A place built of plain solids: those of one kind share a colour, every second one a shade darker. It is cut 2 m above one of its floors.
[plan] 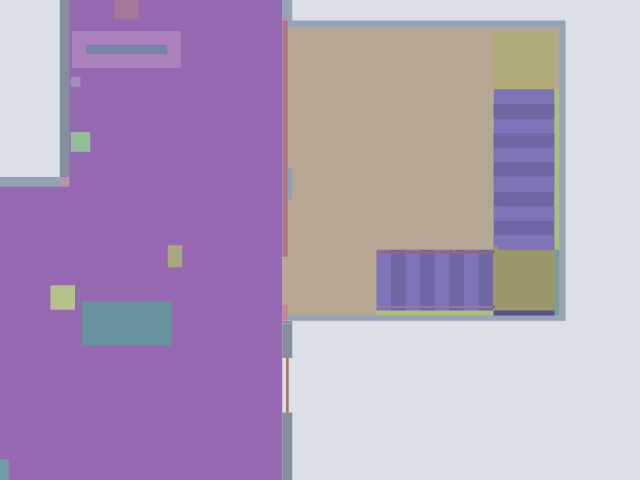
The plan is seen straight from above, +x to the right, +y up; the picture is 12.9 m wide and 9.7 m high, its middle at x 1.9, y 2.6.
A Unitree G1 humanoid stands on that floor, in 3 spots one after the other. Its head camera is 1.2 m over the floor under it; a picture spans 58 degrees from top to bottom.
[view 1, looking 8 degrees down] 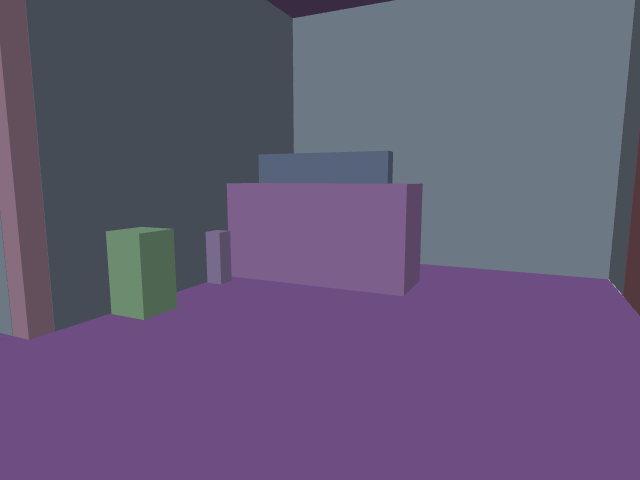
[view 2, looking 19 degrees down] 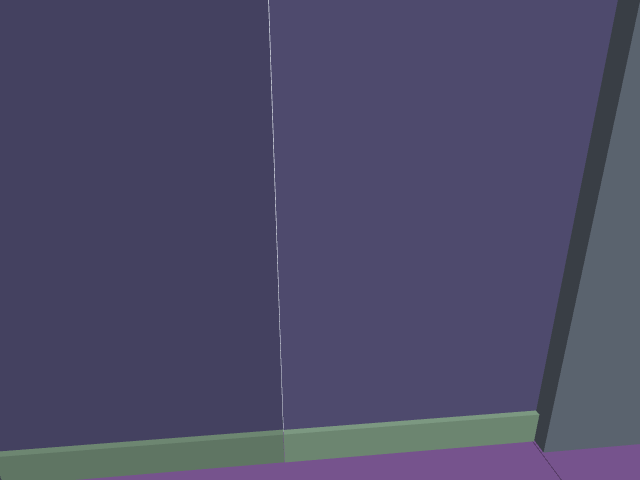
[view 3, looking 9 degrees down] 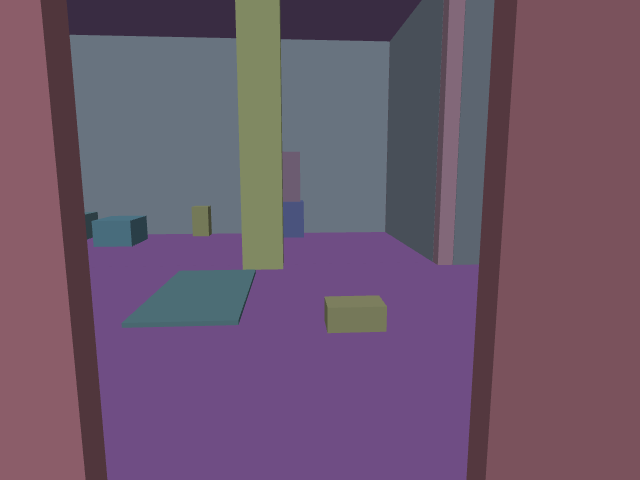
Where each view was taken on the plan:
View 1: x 0.14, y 1.77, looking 115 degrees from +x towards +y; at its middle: lobby_desk_body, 4.79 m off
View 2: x -2.46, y -1.32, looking -96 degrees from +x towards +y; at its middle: lobby_entrance_leaf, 1.25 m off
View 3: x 2.20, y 1.77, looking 176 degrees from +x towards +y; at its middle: lobby_floor_slab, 7.67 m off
